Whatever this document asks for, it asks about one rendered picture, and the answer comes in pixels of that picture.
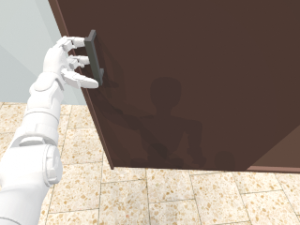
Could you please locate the robot left upper arm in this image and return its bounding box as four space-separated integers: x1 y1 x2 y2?
0 143 63 225

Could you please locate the handle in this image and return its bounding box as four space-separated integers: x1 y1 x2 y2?
83 29 104 86

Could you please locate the robot left forearm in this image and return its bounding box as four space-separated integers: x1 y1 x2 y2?
0 71 65 187

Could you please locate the robot left hand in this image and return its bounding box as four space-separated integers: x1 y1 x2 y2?
43 36 98 89

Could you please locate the wardrobe door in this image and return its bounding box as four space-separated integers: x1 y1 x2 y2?
251 125 300 168
57 0 300 173

